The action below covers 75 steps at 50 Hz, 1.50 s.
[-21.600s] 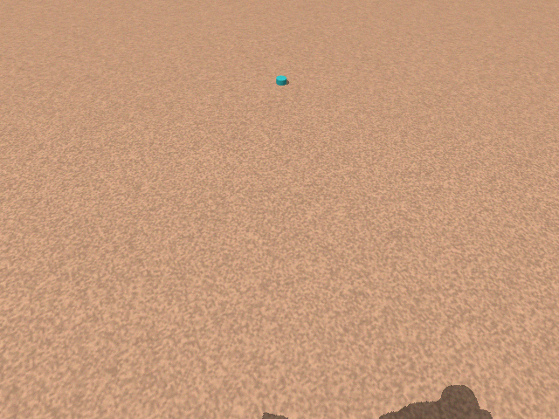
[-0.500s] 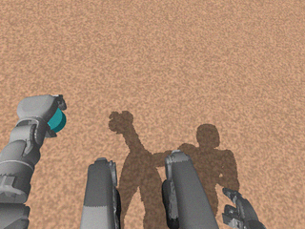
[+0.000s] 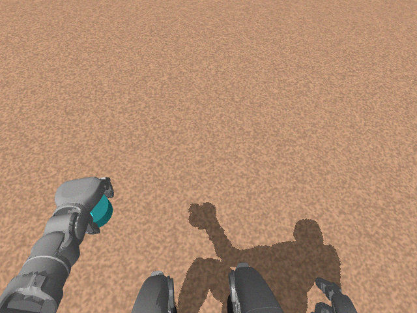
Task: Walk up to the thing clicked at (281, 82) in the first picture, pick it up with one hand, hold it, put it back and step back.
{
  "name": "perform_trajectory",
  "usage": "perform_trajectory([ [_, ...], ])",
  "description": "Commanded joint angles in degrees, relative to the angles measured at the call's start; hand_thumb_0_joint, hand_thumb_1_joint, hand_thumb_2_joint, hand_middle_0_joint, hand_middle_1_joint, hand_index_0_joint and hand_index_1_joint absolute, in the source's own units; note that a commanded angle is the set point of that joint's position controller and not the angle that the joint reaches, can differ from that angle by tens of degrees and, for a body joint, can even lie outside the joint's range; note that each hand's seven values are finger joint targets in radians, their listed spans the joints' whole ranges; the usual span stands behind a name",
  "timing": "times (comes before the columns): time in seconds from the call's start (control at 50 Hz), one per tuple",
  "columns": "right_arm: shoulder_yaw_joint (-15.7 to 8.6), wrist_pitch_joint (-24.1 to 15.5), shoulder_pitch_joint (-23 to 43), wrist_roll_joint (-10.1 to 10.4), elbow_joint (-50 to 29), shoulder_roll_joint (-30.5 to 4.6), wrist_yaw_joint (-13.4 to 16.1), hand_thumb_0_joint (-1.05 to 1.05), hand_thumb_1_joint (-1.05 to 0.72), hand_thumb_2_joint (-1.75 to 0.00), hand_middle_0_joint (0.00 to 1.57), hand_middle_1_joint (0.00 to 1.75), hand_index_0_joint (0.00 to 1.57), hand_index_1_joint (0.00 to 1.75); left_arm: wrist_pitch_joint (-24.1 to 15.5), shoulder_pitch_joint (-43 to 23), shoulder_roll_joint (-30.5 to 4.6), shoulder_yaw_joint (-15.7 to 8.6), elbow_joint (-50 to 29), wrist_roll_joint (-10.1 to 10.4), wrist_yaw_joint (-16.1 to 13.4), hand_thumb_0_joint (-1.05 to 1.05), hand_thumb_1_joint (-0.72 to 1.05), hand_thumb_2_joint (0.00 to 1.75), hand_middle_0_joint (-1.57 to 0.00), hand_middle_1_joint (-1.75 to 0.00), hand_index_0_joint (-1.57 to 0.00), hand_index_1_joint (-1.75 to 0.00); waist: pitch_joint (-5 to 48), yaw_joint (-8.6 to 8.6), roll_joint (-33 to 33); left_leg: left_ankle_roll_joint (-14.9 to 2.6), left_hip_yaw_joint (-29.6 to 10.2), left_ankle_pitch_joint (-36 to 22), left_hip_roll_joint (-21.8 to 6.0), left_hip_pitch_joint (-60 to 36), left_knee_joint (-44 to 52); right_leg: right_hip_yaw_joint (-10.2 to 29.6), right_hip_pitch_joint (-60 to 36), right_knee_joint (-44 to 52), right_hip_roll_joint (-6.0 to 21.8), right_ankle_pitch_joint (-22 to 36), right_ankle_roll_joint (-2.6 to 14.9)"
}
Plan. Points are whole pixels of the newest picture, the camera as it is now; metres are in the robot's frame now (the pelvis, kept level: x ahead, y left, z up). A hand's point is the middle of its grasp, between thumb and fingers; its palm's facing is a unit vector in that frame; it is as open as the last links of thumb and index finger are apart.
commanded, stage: lift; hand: left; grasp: from above
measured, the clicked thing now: (93, 209) +0.36 +0.24 -0.10
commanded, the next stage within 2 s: hold in 0.36 s
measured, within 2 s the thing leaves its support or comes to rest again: neither
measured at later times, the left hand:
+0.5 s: hand (81, 193) +0.35 +0.22 +0.00, palm faces -0.43 -0.08 -0.90, open 9.5 cm
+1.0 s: hand (75, 182) +0.36 +0.22 +0.04, palm faces -0.44 -0.05 -0.90, open 9.5 cm
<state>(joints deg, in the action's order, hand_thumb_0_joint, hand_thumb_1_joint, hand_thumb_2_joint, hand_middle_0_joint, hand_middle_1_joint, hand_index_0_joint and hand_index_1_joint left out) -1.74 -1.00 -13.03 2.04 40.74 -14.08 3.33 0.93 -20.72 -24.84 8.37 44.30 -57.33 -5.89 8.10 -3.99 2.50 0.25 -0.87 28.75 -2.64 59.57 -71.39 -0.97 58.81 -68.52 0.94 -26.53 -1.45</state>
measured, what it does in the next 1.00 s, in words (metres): rises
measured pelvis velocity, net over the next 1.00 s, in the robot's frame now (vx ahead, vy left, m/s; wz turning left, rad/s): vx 0.05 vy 0.00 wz -0.02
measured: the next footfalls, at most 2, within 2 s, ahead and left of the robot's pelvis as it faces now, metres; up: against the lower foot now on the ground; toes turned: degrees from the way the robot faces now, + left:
none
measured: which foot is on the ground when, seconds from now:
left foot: down 0.00-1.00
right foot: down 0.00-1.00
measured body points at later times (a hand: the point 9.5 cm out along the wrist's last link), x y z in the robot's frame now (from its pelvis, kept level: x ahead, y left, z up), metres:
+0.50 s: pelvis +0.03 +0.00 +0.07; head +0.08 -0.01 +0.52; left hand +0.37 +0.22 +0.05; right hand +0.13 -0.27 -0.05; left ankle +0.05 +0.12 -0.63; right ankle +0.06 -0.14 -0.63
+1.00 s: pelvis +0.05 +0.00 +0.09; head +0.07 -0.02 +0.54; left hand +0.38 +0.22 +0.09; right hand +0.16 -0.26 -0.03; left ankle +0.05 +0.12 -0.63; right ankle +0.06 -0.14 -0.63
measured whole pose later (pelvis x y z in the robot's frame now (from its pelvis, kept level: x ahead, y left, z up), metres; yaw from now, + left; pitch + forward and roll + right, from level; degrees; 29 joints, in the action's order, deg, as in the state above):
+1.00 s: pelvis +0.05 +0.00 +0.09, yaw -1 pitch +6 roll +0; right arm -2.8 1.7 -13.5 2.8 40.2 -14.5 2.4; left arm 1.0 -16.0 -22.1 11.7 41.1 -57.4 -2.3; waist 3.5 -0.9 2.7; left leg 0.1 2.4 19.4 -1.8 25.0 -38.8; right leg 1.1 25.8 -37.8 1.4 -17.6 -1.7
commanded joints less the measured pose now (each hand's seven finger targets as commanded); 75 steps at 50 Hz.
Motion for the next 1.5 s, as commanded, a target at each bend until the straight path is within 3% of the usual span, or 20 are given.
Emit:
perform_trajectory([
  [0.0, -3.13, -1.98, -2.36, 0.26, -4.38, -8.33, 0.67, 0.0, -0.91, -0.9, 0.2, 0.3, 0.2, 0.3, 0.79, -16.49, -10.81, -3.47, -8.28, 0.35, -2.49, 0.0, 0.58, 0.65, -0.84, -0.87, -0.92, -0.79, 18.19, -0.28, 1.07, -0.71, -0.27, -8.65, 2.72, -18.04, 16.2, 0.75, -16.0, 15.46, -2.97, 7.61, 2.22],
  [0.06, -3.15, -2.17, -2.28, 0.29, -4.54, -8.05, 0.67, 0.0, -0.9, -0.9, 0.2, 0.3, 0.2, 0.3, 0.84, -15.97, -9.38, -2.41, -8.02, 0.88, -2.93, 0.0, 0.58, 0.69, -0.86, -0.86, -0.93, -0.79, 17.09, -0.22, 0.18, -0.84, 0.21, -10.6, 2.97, -21.02, 18.68, 1.02, -18.97, 18.43, -2.75, 9.58, 2.02],
  [0.12, -3.1, -2.12, -2.15, 0.24, -4.53, -8.34, 0.49, 0.0, -0.9, -0.9, 0.2, 0.3, 0.2, 0.3, 0.87, -14.38, -10.24, -3.52, -6.72, 0.89, -3.57, 0.0, 0.6, 0.67, -0.87, -0.84, -0.94, -0.77, 14.47, 0.54, 0.26, -0.7, 0.33, -9.62, 2.94, -23.01, 22.07, 0.89, -20.41, 20.74, -2.7, 8.53, 2.12],
  [0.14, -3.09, -2.03, -2.24, 0.26, -4.51, -8.22, 0.41, 0.0, -0.9, -0.9, 0.2, 0.3, 0.2, 0.3, 0.85, -15.14, -9.49, -2.71, -6.87, 0.77, -3.53, 0.0, 0.6, 0.68, -0.88, -0.83, -0.95, -0.76, 14.69, 0.43, 0.1, -0.67, 0.31, -10.53, 2.92, -24.2, 22.79, 0.93, -21.24, 21.43, -2.71, 9.26, 2.14],
  [0.2, -3.17, -1.9, -1.96, 0.24, -4.78, -8.12, 0.38, 0.0, -0.9, -0.9, 0.2, 0.3, 0.2, 0.3, 0.83, -15.89, -10.65, -3.34, -7.93, 0.25, -3.94, 0.0, 0.64, 0.66, -0.89, -0.86, -0.97, -0.77, 14.24, 1.11, 0.16, -0.66, 0.5, -11.75, 3.18, -26.32, 24.9, 1.3, -24.38, 23.68, -2.6, 10.32, 1.99],
  [0.32, -3.36, -1.74, -2.28, 0.2, -4.38, -8.1, 0.22, 0.0, -0.9, -0.9, 0.2, 0.3, 0.2, 0.3, 1.17, -16.07, -9.11, -2.56, -8.33, 0.81, -4.0, 0.0, 0.62, 0.69, -0.87, -0.87, -0.96, -0.79, 14.74, 0.98, -0.74, -0.62, 0.88, -17.01, 3.24, -31.52, 27.94, 1.53, -29.57, 27.29, -2.38, 15.45, 1.68],
  [0.48, -3.64, -1.34, -1.39, 0.45, -4.61, -8.26, 0.02, 0.0, -0.9, -0.9, 0.2, 0.3, 0.2, 0.3, 0.76, -14.28, -8.48, -1.89, -8.06, 0.55, -2.64, 0.0, 0.64, 0.69, -0.88, -0.85, -0.96, -0.77, 11.99, 1.57, -1.08, -0.52, 1.56, -18.07, 3.39, -35.02, 32.31, 1.39, -32.1, 31.11, -2.62, 16.09, 1.85],
  [0.5, -3.45, -1.33, -1.08, 0.51, -4.65, -8.05, -0.02, 0.0, -0.9, -0.9, 0.2, 0.3, 0.2, 0.3, 0.75, -15.02, -7.41, -0.85, -8.05, 0.5, -2.23, 0.0, 0.63, 0.67, -0.87, -0.85, -0.96, -0.76, 11.41, 1.07, -0.64, -0.38, 1.52, -18.31, 3.33, -35.51, 32.79, 1.34, -31.8, 31.3, -2.71, 16.1, 1.9],
  [0.6, -3.55, -0.86, -0.7, 0.66, -5.22, -8.42, -0.1, 0.0, -0.9, -0.9, 0.2, 0.3, 0.2, 0.3, 0.26, -16.11, -9.23, -1.76, -10.66, 0.24, -0.83, 0.0, 0.62, 0.69, -0.87, -0.86, -0.96, -0.77, 12.43, 1.84, -0.01, -0.35, 1.69, -20.81, 3.28, -38.31, 34.54, 1.17, -34.67, 32.62, -2.87, 17.97, 2.02],
  [0.64, -3.6, -0.72, -0.29, 0.67, -5.53, -8.46, -0.22, 0.0, -0.9, -0.9, 0.2, 0.3, 0.2, 0.3, 0.29, -14.79, -8.01, -1.29, -9.95, 0.65, -0.59, 0.0, 0.63, 0.69, -0.87, -0.86, -0.96, -0.77, 11.37, 1.63, -0.39, -0.26, 1.69, -21.26, 3.04, -39.52, 35.31, 0.92, -34.3, 33.08, -2.99, 18.12, 2.11],
  [0.88, -3.78, 0.43, 0.82, 0.9, -6.63, -8.69, -0.49, 0.0, -0.9, -0.9, 0.2, 0.3, 0.2, 0.3, 0.23, -12.56, -8.62, -1.59, -12.55, -0.05, 1.22, 0.0, 0.6, 0.7, -0.87, -0.84, -0.94, -0.77, 10.74, 2.67, -0.38, -0.16, 2.14, -26.9, 3.07, -42.65, 37.26, 0.79, -38.21, 34.64, -3.14, 22.59, 2.12],
  [1.04, -3.62, 1.03, 2.11, 1.2, -8.28, -8.74, -0.55, 0.0, -0.9, -0.9, 0.2, 0.3, 0.2, 0.3, -0.07, -12.31, -8.93, -1.76, -15.18, 0.69, 2.51, 0.0, 0.6, 0.72, -0.87, -0.85, -0.94, -0.77, 9.21, 3.17, -1.37, -0.45, 2.14, -24.72, 3.03, -43.18, 39.4, 0.99, -39.77, 36.57, -3.06, 20.84, 1.99],
  [1.24, -3.2, 1.73, 3.32, 1.33, -8.77, -8.26, -0.25, 0.0, -0.91, -0.9, 0.2, 0.3, 0.2, 0.3, 0.25, -11.27, -9.31, -2.43, -17.69, 0.16, 3.48, 0.0, 0.6, 0.74, -0.89, -0.86, -0.95, -0.79, 9.01, 3.58, -2.48, -1.02, 3.07, -25.39, 3.52, -45.28, 40.78, 1.56, -41.68, 38.49, -2.49, 22.48, 1.65],
  [1.48, -2.8, 1.93, 5.68, 1.7, -9.86, -8.08, -0.12, 0.0, -0.91, -0.9, 0.2, 0.3, 0.2, 0.3, 0.38, -11.3, -9.27, -2.43, -20.52, 0.59, 4.98, 0.0, 0.58, 0.74, -0.87, -0.86, -0.94, -0.79, 7.23, 4.24, -1.8, -1.05, 3.21, -21.72, 3.51, -46.73, 43.54, 1.71, -42.95, 41.12, -2.34, 18.36, 1.66],
])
